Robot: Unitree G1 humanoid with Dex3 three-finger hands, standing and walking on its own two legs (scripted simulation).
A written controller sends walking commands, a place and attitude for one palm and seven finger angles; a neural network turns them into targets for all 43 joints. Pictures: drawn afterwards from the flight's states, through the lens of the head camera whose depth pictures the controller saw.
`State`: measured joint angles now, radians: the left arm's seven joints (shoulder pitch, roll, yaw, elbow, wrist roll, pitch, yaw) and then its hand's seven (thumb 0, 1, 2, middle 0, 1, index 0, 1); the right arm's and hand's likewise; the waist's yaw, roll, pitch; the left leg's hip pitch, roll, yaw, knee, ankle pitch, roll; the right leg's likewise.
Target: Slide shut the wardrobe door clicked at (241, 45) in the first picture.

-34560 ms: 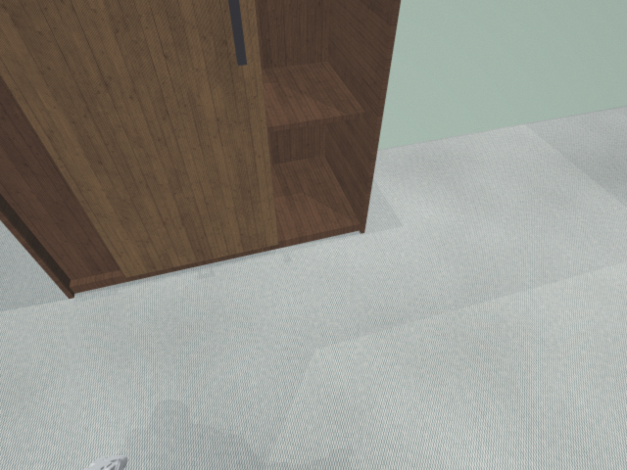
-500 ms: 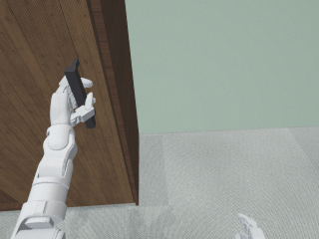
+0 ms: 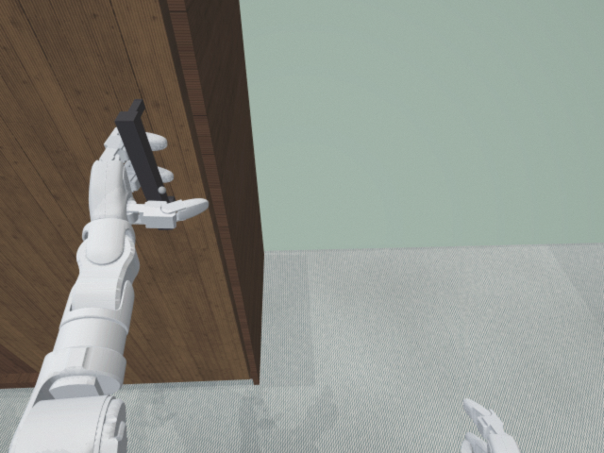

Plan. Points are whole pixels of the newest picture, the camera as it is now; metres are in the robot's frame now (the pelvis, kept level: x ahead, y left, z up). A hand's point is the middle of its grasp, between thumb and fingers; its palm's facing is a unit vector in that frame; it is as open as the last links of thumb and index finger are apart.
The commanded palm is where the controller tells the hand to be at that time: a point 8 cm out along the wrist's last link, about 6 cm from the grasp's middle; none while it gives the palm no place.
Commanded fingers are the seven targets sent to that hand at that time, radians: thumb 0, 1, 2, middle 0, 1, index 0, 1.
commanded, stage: loosen the grip on the handle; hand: left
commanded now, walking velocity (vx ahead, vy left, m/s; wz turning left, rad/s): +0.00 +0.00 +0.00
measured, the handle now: (153, 168) +0.44 +0.24 +0.16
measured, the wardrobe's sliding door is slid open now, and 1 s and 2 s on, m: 0.00 0.01 0.01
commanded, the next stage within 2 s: slip the hand off the handle in 0.26 s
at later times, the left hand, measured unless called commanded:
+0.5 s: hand (162, 192) +0.40 +0.21 +0.15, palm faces +0.23 -0.96 -0.14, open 14.6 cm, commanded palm +0.37 +0.28 +0.15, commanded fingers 0.00 -0.55 0.20 -0.25 -1.15 -0.25 -1.15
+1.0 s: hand (112, 196) +0.39 +0.28 +0.14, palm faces +0.27 -0.95 -0.14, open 14.3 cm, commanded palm +0.35 +0.33 +0.15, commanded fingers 0.00 -0.55 0.20 -0.25 -1.15 -0.25 -1.15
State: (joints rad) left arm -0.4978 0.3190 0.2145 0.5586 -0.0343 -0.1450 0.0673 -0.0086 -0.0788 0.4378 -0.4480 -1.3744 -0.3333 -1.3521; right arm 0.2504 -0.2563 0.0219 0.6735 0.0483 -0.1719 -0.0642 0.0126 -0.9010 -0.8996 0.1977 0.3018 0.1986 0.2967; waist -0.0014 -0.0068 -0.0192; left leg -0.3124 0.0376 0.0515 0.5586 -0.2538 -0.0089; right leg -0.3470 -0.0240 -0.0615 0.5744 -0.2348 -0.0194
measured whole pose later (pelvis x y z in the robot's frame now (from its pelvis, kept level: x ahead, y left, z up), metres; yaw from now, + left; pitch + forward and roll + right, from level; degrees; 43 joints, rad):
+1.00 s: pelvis +0.02 +0.01 +0.00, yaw +0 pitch +3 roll +0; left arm -0.39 0.42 0.38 0.52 -0.12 -0.17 -0.12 -0.01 -0.55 0.20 -0.42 -1.23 -0.31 -1.19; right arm 0.29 -0.26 0.03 0.67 0.04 -0.10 -0.10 0.01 -0.90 -0.90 0.20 0.30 0.20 0.30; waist 0.00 0.01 -0.04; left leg -0.36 0.04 0.05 0.61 -0.30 0.00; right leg -0.38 -0.02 -0.05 0.59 -0.26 0.00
